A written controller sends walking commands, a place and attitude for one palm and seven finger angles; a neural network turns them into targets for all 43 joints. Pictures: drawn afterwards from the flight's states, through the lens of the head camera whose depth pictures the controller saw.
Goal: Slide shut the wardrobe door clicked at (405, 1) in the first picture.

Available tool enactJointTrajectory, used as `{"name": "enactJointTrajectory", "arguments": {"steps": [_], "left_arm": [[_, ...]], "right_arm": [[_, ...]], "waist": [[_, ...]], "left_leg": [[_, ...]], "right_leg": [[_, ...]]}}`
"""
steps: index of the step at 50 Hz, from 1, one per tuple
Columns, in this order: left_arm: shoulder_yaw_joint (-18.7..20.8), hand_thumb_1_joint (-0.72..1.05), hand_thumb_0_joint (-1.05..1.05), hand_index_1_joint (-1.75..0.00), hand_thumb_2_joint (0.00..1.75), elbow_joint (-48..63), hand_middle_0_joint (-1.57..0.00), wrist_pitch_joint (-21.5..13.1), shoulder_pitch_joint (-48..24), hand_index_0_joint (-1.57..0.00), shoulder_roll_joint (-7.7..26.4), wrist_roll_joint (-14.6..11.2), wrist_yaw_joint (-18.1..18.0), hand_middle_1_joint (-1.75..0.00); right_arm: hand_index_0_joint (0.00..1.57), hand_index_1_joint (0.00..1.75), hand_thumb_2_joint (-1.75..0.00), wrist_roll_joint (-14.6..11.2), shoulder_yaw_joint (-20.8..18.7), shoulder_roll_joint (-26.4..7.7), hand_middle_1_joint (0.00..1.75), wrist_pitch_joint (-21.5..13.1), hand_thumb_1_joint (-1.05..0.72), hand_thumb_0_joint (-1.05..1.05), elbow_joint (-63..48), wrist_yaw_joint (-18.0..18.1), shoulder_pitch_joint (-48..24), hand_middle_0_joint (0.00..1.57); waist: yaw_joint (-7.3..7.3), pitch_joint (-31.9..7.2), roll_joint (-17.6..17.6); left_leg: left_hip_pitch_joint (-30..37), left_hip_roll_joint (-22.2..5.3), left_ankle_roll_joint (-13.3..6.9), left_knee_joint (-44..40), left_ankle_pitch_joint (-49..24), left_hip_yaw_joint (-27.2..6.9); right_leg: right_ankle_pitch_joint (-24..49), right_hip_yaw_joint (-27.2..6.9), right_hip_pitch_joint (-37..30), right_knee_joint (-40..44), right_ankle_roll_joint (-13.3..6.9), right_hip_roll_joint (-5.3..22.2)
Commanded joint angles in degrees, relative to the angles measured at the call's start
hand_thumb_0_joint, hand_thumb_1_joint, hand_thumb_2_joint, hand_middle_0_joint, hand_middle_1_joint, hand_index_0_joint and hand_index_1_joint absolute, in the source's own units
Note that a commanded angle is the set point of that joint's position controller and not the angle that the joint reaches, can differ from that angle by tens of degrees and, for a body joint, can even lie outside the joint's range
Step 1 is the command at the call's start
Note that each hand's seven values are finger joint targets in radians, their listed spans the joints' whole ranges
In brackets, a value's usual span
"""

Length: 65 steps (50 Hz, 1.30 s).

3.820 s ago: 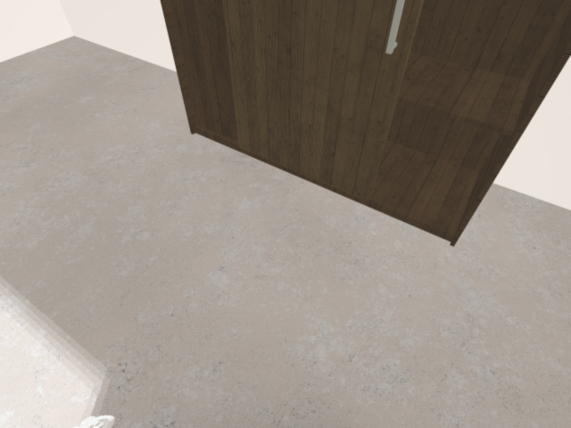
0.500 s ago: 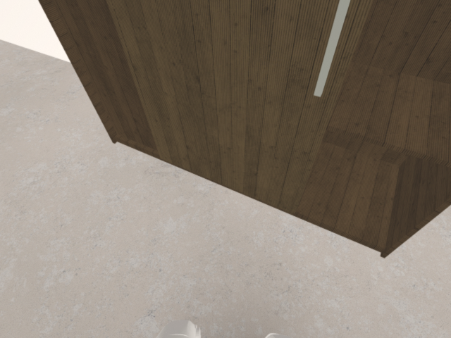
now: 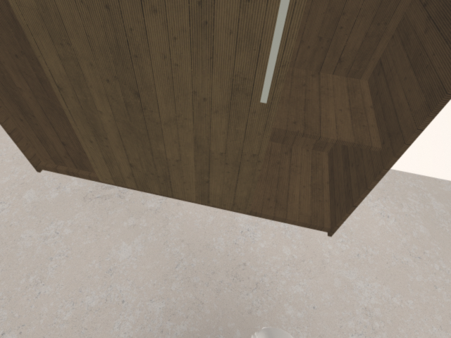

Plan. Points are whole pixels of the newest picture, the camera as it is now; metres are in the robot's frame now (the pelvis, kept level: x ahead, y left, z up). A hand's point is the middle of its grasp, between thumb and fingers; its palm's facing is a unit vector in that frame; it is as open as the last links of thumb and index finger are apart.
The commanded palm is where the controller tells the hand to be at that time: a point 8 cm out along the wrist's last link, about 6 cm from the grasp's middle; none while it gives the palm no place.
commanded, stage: turn to face it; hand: left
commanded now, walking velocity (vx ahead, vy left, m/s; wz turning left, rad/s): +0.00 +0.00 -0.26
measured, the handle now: (276, 39) +0.73 -0.06 +0.16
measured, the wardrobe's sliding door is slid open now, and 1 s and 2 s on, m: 0.41 0.41 0.41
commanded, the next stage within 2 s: take the last steps up to it in 0.06 s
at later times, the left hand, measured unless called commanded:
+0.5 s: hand out of the picture +0.09 +0.14 -0.17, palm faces -0.08 -0.97 -0.21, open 7.3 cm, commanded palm none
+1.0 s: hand (200, 271) +0.28 +0.07 -0.18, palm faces -0.18 -0.96 -0.22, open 7.3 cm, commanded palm none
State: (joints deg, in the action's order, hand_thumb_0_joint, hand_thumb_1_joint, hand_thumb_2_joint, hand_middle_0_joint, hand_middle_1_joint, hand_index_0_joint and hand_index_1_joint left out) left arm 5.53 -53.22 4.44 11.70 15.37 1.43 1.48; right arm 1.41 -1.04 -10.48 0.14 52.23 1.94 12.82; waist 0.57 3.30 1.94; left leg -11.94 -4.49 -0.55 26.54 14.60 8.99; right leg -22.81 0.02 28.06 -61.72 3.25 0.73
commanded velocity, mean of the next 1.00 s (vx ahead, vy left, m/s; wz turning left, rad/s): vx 0.23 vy -0.04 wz -0.10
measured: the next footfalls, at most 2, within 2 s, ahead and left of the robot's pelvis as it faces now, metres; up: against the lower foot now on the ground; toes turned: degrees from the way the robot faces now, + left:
right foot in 0.18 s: +0.02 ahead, -0.14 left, +0.00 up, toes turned -10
left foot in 0.58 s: +0.13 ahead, +0.08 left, +0.00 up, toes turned +0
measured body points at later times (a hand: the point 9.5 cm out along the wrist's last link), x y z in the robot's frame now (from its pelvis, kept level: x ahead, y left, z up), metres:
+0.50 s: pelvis +0.03 -0.04 +0.00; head +0.04 -0.05 +0.45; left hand +0.09 +0.19 -0.15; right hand +0.03 -0.28 -0.16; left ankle +0.06 +0.09 -0.71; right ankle -0.02 -0.13 -0.74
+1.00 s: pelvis +0.18 -0.10 -0.02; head +0.21 -0.13 +0.42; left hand +0.29 +0.12 -0.16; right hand +0.06 -0.29 -0.19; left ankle +0.09 +0.07 -0.72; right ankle +0.24 -0.21 -0.74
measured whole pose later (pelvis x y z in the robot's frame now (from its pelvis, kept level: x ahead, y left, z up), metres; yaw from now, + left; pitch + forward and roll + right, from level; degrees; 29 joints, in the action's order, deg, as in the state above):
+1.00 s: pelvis +0.18 -0.10 -0.02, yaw -11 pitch -1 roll +1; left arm 3.6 -59.5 -2.7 10.7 9.9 1.6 1.4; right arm 1.0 -2.0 -7.6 -1.3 65.9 0.5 24.0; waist -1.7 4.1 -1.8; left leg -7.4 -7.5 1.7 42.6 28.7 7.1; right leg -11.4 8.1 23.8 -37.2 -2.7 3.6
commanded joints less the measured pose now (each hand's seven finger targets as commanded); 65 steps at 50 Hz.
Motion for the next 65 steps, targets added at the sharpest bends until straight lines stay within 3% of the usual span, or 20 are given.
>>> {"name": "enactJointTrajectory", "arguments": {"steps": [1,7,9,10,14,23,27,28,29,30,36,42,46,47,48,49,51,56,60,65], "left_arm": [[-0.58,0.90,0.00,-0.30,0.90,4.54,-0.20,-1.59,-3.64,-0.20,0.23,-0.51,-0.32,-0.30],[-0.68,0.90,0.00,-0.30,0.90,1.64,-0.20,-3.24,1.45,-0.20,1.11,-0.54,-0.92,-0.30],[0.79,0.90,0.00,-0.30,0.90,-0.64,-0.20,-4.59,6.84,-0.20,10.16,0.03,-2.33,-0.30],[0.64,0.90,0.00,-0.30,0.90,-1.26,-0.20,-4.30,9.41,-0.20,9.76,-0.75,-2.56,-0.30],[-0.40,0.90,0.00,-0.30,0.90,-0.87,-0.20,-4.95,1.74,-0.20,3.80,-0.39,-2.64,-0.30],[-0.40,0.90,0.00,-0.30,0.90,-4.16,-0.20,-6.59,5.68,-0.20,4.74,0.04,-1.94,-0.30],[-0.55,0.90,0.00,-0.30,0.90,-5.35,-0.20,-6.21,5.03,-0.20,3.47,-0.65,-1.49,-0.30],[-1.02,0.90,0.00,-0.30,0.90,-5.07,-0.20,-6.14,5.23,-0.20,1.31,-0.83,-1.13,-0.30],[-1.51,0.90,0.00,-0.30,0.90,-3.71,-0.20,-6.13,4.83,-0.20,-2.03,-1.00,-0.57,-0.30],[-1.43,0.90,0.00,-0.30,0.90,-1.36,-0.20,-6.41,1.84,-0.20,-1.67,-0.50,-0.40,-0.30],[-1.15,0.90,0.00,-0.30,0.90,-4.62,-0.20,-5.55,3.98,-0.20,-2.87,0.13,0.49,-0.30],[-1.84,0.90,0.00,-0.30,0.90,-3.24,-0.20,-5.88,-1.32,-0.20,-4.69,-0.23,0.44,-0.30],[-0.77,0.90,0.00,-0.30,0.90,-6.81,-0.20,-6.75,8.63,-0.20,-2.07,0.00,0.09,-0.30],[0.17,0.90,0.00,-0.30,0.90,-8.90,-0.20,-7.38,15.29,-0.20,1.54,0.24,-0.37,-0.30],[1.53,0.90,0.00,-0.30,0.90,-10.04,-0.20,-7.91,20.55,-0.20,8.17,0.35,-1.21,-0.30],[1.05,0.90,0.00,-0.30,0.90,-9.65,-0.20,-7.59,20.89,-0.20,8.73,-0.74,-1.78,-0.30],[-0.03,0.90,0.00,-0.30,0.90,-7.38,-0.20,-7.48,10.63,-0.20,4.13,-0.68,-2.18,-0.30],[-2.56,0.90,0.00,-0.30,0.90,-6.02,-0.20,-8.24,3.29,-0.20,-2.31,0.02,-3.28,-0.30],[-2.44,0.90,0.00,-0.30,0.90,-6.66,-0.20,-6.84,4.44,-0.20,1.02,-0.24,-3.92,-0.30],[-1.36,0.90,0.00,-0.30,0.90,-5.80,-0.20,-4.62,3.97,-0.20,2.53,-0.44,-4.37,-0.30]], "right_arm": [[0.20,0.30,-0.90,0.10,-3.67,-11.28,0.30,-0.76,-0.90,0.00,-0.70,0.29,4.78,0.20],[0.20,0.30,-0.90,-0.44,-4.43,-11.85,0.30,-0.03,-0.90,0.00,1.84,-0.48,5.16,0.20],[0.20,0.30,-0.90,-0.92,-2.38,-4.22,0.30,0.08,-0.90,0.00,-0.02,-1.10,4.48,0.20],[0.20,0.30,-0.90,-0.58,-2.34,-5.66,0.30,1.12,-0.90,0.00,-0.46,-0.28,0.65,0.20],[0.20,0.30,-0.90,0.38,-3.05,-5.92,0.30,0.56,-0.90,0.00,2.80,-1.68,1.80,0.20],[0.20,0.30,-0.90,0.21,-2.90,-3.59,0.30,-1.05,-0.90,0.00,1.75,-2.62,-1.03,0.20],[0.20,0.30,-0.90,0.21,-2.51,-3.73,0.30,-2.49,-0.90,0.00,4.62,-1.91,6.98,0.20],[0.20,0.30,-0.90,0.28,-2.90,-6.33,0.30,-2.97,-0.90,0.00,6.25,-1.34,11.36,0.20],[0.20,0.30,-0.90,0.96,-4.17,-11.64,0.30,-3.10,-0.90,0.00,7.47,-1.02,17.42,0.20],[0.20,0.30,-0.90,1.15,-4.63,-14.77,0.30,-2.81,-0.90,0.00,7.44,-0.74,20.49,0.20],[0.20,0.30,-0.90,0.14,-1.83,-5.67,0.30,-4.68,-0.90,0.00,6.65,-0.01,9.79,0.20],[0.20,0.30,-0.90,0.35,-2.93,-6.40,0.30,-3.99,-0.90,0.00,9.30,-0.53,12.09,0.20],[0.20,0.30,-0.90,0.00,-3.26,-6.53,0.30,-3.17,-0.90,0.00,9.88,-0.80,9.61,0.20],[0.20,0.30,-0.90,-0.44,-2.97,-4.81,0.30,-3.27,-0.90,0.00,10.03,-1.19,10.05,0.20],[0.20,0.30,-0.90,-1.01,-1.89,-0.15,0.30,-3.52,-0.90,0.00,8.85,-1.58,12.80,0.20],[0.20,0.30,-0.90,-1.14,-1.99,-2.43,0.30,-2.65,-0.90,0.00,7.32,-1.33,10.46,0.20],[0.20,0.30,-0.90,-0.59,-2.43,-2.05,0.30,-2.51,-0.90,0.00,7.47,-1.34,6.58,0.20],[0.20,0.30,-0.90,-0.37,-1.01,1.88,0.30,-0.75,-0.90,0.00,10.53,-0.91,10.65,0.20],[0.20,0.30,-0.90,-1.25,-0.49,1.33,0.30,0.10,-0.90,0.00,9.03,-0.64,6.46,0.20],[0.20,0.30,-0.90,-0.73,-2.00,-2.58,0.30,1.36,-0.90,0.00,6.53,-0.53,3.46,0.20]], "waist": [[-2.89,-5.03,-12.39],[-0.54,-6.86,-12.00],[1.56,-9.57,12.99],[4.00,-9.20,11.65],[-0.32,-1.51,5.52],[0.68,1.81,5.22],[-3.02,0.82,1.58],[-4.84,-0.19,-5.23],[-6.87,-1.16,-18.68],[-7.84,0.02,-19.14],[-1.30,3.04,-8.74],[-2.84,3.15,-11.23],[2.60,-1.01,-6.84],[5.69,-4.35,-0.24],[6.24,-9.91,17.29],[6.11,-10.40,14.37],[3.12,-2.89,9.37],[-2.80,-2.54,0.59],[-0.58,-5.34,1.83],[-1.13,-2.44,4.21]], "left_leg": [[10.81,-14.15,-7.74,-5.70,-32.17,-7.35],[4.26,-12.41,-2.61,3.05,-24.61,-3.14],[-19.14,-2.79,4.01,21.30,17.57,2.28],[-18.72,-2.29,3.76,28.36,21.52,-5.10],[-21.43,-3.40,3.63,35.91,8.64,-6.19],[-14.47,-1.54,2.89,17.13,7.75,-3.86],[4.16,1.17,1.91,1.30,0.44,-0.59],[11.96,-2.56,0.62,-3.06,5.48,-6.46],[16.27,-15.29,-3.98,-10.83,16.18,-24.11],[13.59,-23.51,-8.70,-18.72,24.68,-36.85],[4.48,-14.09,-6.52,-17.72,-3.59,-11.67],[5.81,-12.39,-6.79,-13.56,-14.80,-4.39],[-0.54,-9.26,-3.74,-1.42,-9.48,-1.91],[-6.95,-6.05,-1.99,10.66,-5.60,0.84],[-19.06,1.27,0.09,29.09,15.72,2.66],[-19.74,1.16,-0.86,39.31,21.38,-3.85],[-22.11,-2.55,-1.33,45.68,11.53,-8.41],[-10.43,-2.99,1.82,28.47,5.92,-6.88],[-8.12,0.30,2.88,14.56,4.15,-5.15],[-1.35,0.07,2.19,3.91,-7.59,-5.63]], "right_leg": [[-3.84,3.13,0.05,10.86,0.10,1.36],[11.98,5.58,-17.83,37.62,-2.55,0.33],[38.52,-16.71,-35.56,42.78,-10.38,21.15],[34.11,-16.90,-29.25,43.78,-14.51,21.78],[7.57,-10.40,-20.90,48.47,-13.66,14.07],[0.73,-12.07,-17.57,50.69,-15.01,13.96],[-2.47,-7.75,-9.45,42.99,-11.75,8.58],[-1.86,-5.38,-3.35,34.72,-9.79,5.18],[-4.70,1.80,5.35,18.43,-7.01,-0.99],[-9.58,2.99,10.47,6.17,-6.40,-2.25],[7.14,0.49,7.08,0.29,-3.95,5.48],[7.23,6.78,0.28,20.46,-3.55,4.24],[13.04,9.46,-19.02,31.11,-4.95,0.76],[10.21,3.60,-29.53,33.77,-6.53,5.10],[9.98,-18.58,-39.15,41.40,-11.93,20.12],[8.53,-25.02,-34.06,48.22,-14.68,24.08],[2.17,-19.54,-22.40,50.62,-14.61,21.59],[36.24,-0.63,-11.76,47.28,-13.31,16.28],[50.20,0.23,-18.94,41.44,-13.34,15.58],[41.14,-0.40,-14.64,36.10,-10.94,15.17]]}}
